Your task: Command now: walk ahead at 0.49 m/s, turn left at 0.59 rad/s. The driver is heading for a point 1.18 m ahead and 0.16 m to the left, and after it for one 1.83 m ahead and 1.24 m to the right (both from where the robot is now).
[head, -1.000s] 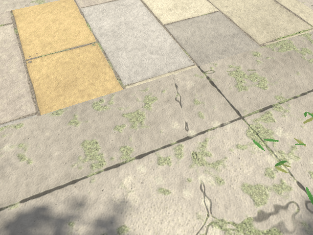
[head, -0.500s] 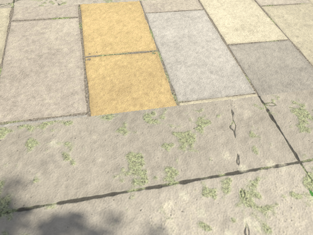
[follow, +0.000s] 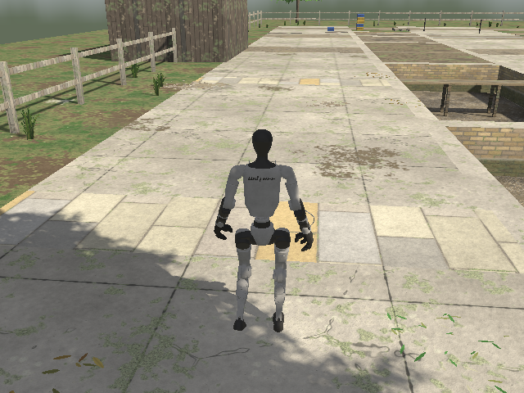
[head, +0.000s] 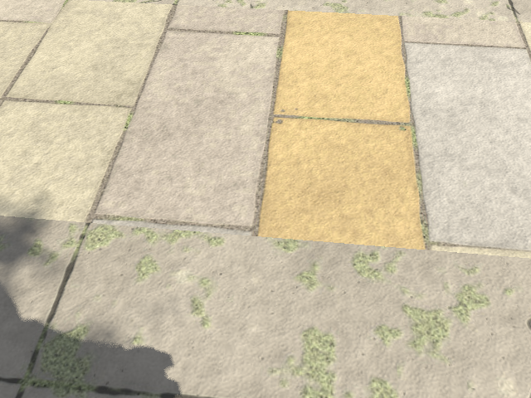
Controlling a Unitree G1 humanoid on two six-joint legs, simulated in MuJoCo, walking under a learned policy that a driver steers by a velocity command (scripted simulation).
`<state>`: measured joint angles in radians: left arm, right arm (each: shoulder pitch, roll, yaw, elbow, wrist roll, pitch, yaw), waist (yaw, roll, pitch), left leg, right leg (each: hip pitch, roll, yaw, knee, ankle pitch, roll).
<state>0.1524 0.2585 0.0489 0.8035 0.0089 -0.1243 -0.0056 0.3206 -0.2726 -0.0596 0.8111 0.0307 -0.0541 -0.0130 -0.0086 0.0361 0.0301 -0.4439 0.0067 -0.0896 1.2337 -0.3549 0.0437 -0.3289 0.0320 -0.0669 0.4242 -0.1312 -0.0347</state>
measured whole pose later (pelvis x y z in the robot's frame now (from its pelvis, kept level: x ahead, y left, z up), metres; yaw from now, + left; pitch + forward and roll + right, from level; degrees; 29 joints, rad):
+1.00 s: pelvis +0.46 +0.13 -0.01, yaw +21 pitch +2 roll +0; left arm 0.11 0.22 0.02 0.80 0.02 -0.06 -0.02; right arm 0.23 -0.27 -0.04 0.78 0.00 0.01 -0.02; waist 0.00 0.03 0.02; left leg -0.35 -0.03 -0.07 0.97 -0.58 -0.04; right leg -0.43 0.02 -0.05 0.49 -0.10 -0.05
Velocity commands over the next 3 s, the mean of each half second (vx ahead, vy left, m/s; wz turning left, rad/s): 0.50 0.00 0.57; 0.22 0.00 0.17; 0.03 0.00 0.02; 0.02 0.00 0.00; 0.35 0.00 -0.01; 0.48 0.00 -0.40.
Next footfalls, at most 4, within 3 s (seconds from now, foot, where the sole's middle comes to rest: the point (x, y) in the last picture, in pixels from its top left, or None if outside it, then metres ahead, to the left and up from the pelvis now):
0.38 left None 0.34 0.19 -0.77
0.86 right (245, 336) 0.62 0.09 -0.77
1.14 left None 0.46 0.29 -0.77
2.66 left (126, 247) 0.90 0.44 -0.77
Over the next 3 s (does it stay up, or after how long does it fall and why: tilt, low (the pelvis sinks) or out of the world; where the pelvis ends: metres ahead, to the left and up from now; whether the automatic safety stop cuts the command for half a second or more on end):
stays up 0.92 0.34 0.01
